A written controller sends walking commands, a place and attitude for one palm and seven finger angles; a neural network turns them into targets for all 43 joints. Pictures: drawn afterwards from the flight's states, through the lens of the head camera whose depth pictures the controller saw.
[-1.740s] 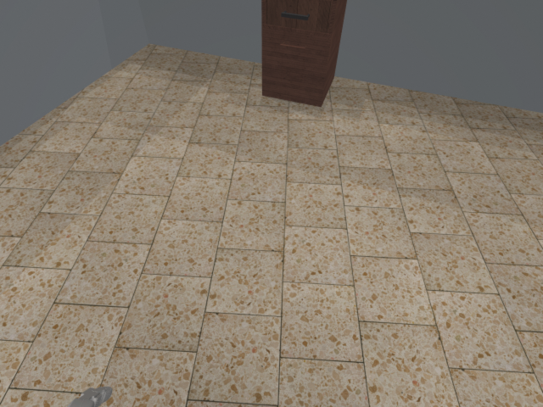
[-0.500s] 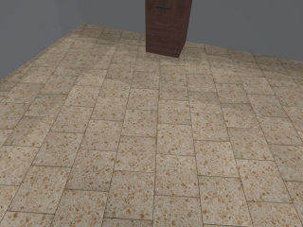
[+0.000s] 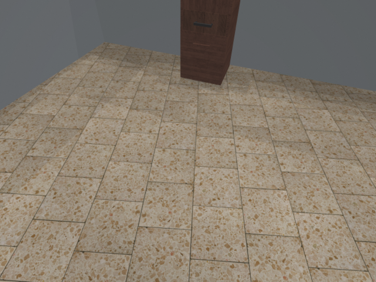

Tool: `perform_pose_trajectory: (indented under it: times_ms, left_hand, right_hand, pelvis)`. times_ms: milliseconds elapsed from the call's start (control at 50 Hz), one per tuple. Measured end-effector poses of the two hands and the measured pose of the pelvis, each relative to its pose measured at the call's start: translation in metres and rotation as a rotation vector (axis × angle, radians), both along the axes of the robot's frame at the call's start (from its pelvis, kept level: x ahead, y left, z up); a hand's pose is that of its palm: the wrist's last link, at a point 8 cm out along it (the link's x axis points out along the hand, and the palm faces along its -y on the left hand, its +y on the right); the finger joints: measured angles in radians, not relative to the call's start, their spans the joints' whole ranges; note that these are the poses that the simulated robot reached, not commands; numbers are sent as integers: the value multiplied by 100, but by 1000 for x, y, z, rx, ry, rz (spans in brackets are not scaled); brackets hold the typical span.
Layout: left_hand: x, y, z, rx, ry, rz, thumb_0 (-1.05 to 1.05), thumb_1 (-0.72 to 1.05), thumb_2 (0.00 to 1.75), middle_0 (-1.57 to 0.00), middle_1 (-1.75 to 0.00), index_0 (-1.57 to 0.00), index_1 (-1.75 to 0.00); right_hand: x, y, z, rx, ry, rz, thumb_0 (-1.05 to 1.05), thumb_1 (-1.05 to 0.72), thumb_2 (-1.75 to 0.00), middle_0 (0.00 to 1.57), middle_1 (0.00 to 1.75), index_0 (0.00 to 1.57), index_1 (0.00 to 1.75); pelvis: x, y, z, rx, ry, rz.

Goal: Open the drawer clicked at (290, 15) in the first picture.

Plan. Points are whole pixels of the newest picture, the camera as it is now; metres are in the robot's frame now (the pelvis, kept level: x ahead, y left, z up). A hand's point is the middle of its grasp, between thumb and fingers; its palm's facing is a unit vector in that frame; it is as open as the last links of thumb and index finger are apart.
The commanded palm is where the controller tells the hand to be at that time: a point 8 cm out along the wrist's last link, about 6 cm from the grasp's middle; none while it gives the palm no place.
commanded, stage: walk to a spot facing it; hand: left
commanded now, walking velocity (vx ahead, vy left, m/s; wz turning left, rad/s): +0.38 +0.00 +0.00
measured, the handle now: (203, 24) +2.11 +0.00 -0.20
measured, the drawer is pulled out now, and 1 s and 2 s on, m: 0.00 0.00 0.00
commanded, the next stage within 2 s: none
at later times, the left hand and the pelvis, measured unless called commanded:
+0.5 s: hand (139, 228) +0.31 +0.16 -0.18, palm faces -0.05 -0.98 -0.20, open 7.4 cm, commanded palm none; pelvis +0.19 -0.02 -0.03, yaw -1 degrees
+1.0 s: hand (130, 222) +0.33 +0.20 -0.19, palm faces +0.11 -0.99 -0.12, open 7.3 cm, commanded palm none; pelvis +0.39 +0.03 -0.01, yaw +2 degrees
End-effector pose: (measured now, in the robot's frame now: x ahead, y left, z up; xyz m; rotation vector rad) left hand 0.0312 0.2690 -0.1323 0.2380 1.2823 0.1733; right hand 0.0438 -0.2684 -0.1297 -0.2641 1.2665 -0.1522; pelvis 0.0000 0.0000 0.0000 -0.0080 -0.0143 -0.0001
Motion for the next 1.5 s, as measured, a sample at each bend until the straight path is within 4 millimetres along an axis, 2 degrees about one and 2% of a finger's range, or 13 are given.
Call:
perform_pose_trajectory:
  times_ms: [140,200,340,440,540,680,800,920,1020,1220,1380,1440,1500]
  left_hand:
    - [-22,-11,-28,-97,147,63,0,91,90,-20,-30,-20,-30]
    - [-9,-13,-27,-109,212,34,0,91,90,-20,-30,-20,-30]
    - [110,-22,-18,-117,77,-20,1,91,90,-20,-29,-20,-30]
    - [224,-44,-20,-102,-87,-88,1,91,90,-20,-29,-19,-30]
    - [284,-60,-21,-81,-203,-68,0,91,90,-20,-29,-20,-30]
    - [280,-59,-12,-71,-95,10,-1,94,89,-20,-29,-20,-30]
    - [269,-50,-19,-102,15,81,0,93,90,-20,-29,-20,-30]
    - [267,-36,-39,-155,138,170,0,92,90,-20,-29,-20,-30]
    - [301,-18,-31,-159,201,152,0,91,90,-20,-29,-20,-30]
    - [461,2,-8,-115,26,73,0,91,90,-20,-29,-19,-30]
    - [605,-28,-4,-92,-65,-54,0,91,90,-20,-29,-19,-30]
    - [660,-47,-9,-79,-130,-91,0,91,90,-20,-29,-19,-30]
    - [691,-61,-9,-74,-191,-73,0,91,90,-20,-29,-20,-30]
  right_hand:
    - [-8,40,-11,33,82,-55,1,-91,-89,20,30,20,30]
    - [-22,56,-9,44,110,-116,0,-91,-89,20,30,20,30]
    - [-69,84,5,97,373,-221,0,-91,-89,20,30,20,30]
    - [-64,80,1,128,505,-279,1,-90,-89,20,30,20,30]
    - [8,48,-20,121,446,-267,1,-90,-89,20,30,20,30]
    - [200,14,-15,77,64,-145,1,-91,-89,20,30,19,30]
    - [330,25,4,78,-121,-35,0,-91,-90,19,30,19,30]
    - [422,59,5,61,-177,64,0,-91,-90,20,30,19,30]
    - [438,79,5,58,-162,13,0,-91,-89,20,30,20,30]
    - [399,78,5,50,107,-128,-1,-93,-89,20,30,20,30]
    - [394,86,-10,142,291,-246,0,-91,-89,20,30,20,30]
    - [407,80,-22,175,352,-269,0,-91,-89,20,30,20,30]
    - [440,65,-30,189,370,-252,1,-91,-89,20,30,20,30]
  pelvis:
    - [41,19,-10,-2,13,-10]
    - [60,22,-8,-7,15,-22]
    - [108,15,-3,-11,17,-10]
    - [156,-1,-17,-5,8,-24]
    - [202,-21,-26,-1,-25,-3]
    - [254,-24,-6,-17,-22,11]
    - [303,-13,-1,-39,-8,28]
    - [360,15,-13,-51,-3,47]
    - [396,34,-7,-28,-11,25]
    - [473,39,8,6,3,4]
    - [547,15,-2,26,11,-22]
    - [582,-2,-15,29,11,-21]
    - [607,-16,-19,20,-3,-9]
